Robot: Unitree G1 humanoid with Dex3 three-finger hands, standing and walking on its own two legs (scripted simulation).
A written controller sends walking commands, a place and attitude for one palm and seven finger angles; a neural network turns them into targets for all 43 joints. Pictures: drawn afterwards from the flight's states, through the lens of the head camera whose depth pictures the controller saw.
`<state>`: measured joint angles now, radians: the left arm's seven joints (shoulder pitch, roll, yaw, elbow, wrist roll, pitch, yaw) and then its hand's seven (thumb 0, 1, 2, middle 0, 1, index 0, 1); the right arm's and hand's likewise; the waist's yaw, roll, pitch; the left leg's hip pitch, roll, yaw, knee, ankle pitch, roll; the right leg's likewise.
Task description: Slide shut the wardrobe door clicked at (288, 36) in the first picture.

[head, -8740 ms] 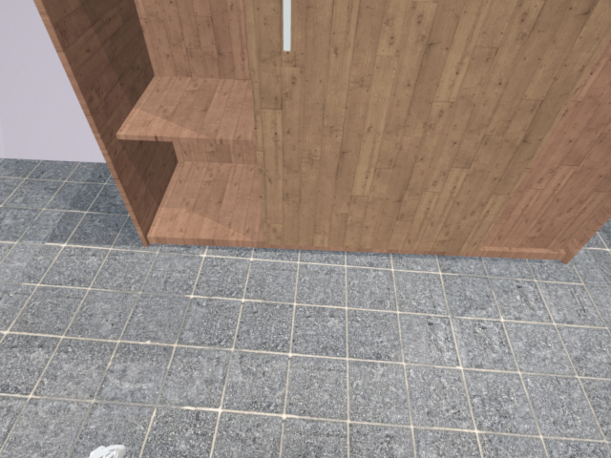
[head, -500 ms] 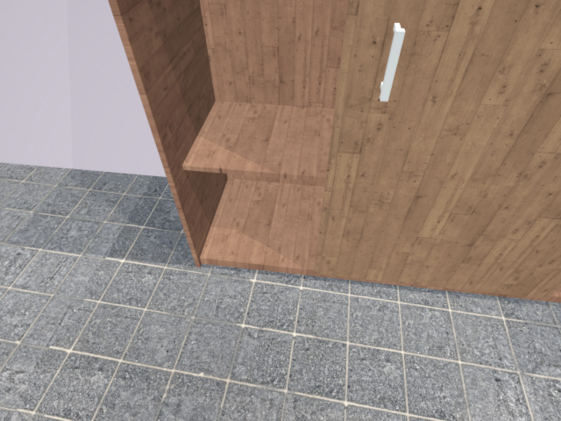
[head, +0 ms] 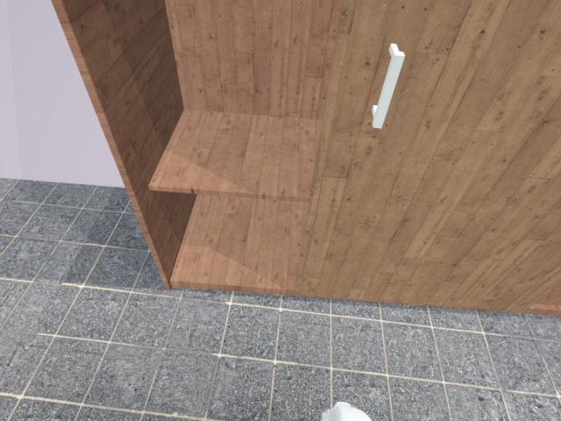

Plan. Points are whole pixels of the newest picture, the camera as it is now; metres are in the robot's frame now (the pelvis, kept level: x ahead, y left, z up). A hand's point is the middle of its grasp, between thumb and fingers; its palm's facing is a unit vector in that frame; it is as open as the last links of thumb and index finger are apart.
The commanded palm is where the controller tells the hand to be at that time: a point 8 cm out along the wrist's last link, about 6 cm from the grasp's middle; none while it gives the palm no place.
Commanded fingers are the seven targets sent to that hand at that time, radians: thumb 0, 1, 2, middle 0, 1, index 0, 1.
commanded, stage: take the last steps up to it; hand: right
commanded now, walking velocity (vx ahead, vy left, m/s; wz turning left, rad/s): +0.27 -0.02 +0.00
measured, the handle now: (385, 87) +0.67 -0.17 +0.16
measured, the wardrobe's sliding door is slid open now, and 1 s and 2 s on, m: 0.49 0.49 0.49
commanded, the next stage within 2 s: come to a stop and stand still in 0.32 s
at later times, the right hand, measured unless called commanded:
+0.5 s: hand (425, 391) +0.22 -0.26 -0.17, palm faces +0.03 +0.98 -0.20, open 7.4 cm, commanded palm none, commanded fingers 0.00 -0.90 -0.90 0.20 0.30 0.20 0.30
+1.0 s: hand (430, 389) +0.23 -0.27 -0.19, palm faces +0.02 +0.97 -0.25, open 7.4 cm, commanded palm none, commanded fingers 0.00 -0.90 -0.90 0.20 0.30 0.20 0.30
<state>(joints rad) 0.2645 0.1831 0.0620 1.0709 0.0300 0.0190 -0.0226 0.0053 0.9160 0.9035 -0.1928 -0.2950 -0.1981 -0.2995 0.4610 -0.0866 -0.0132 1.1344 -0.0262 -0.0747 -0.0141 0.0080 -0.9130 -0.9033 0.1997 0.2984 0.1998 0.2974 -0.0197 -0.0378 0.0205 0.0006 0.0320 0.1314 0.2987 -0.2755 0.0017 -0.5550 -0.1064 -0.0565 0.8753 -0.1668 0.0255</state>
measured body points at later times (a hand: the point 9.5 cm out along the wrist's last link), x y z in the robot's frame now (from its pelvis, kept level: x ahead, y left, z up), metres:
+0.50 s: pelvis +0.16 -0.07 +0.00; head +0.16 -0.08 +0.45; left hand +0.17 +0.16 -0.15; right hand +0.22 -0.31 -0.15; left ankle +0.21 +0.07 -0.69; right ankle +0.15 -0.14 -0.75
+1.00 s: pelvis +0.16 -0.08 -0.02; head +0.17 -0.08 +0.43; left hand +0.21 +0.17 -0.17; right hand +0.23 -0.32 -0.17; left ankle +0.24 +0.06 -0.74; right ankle +0.15 -0.20 -0.75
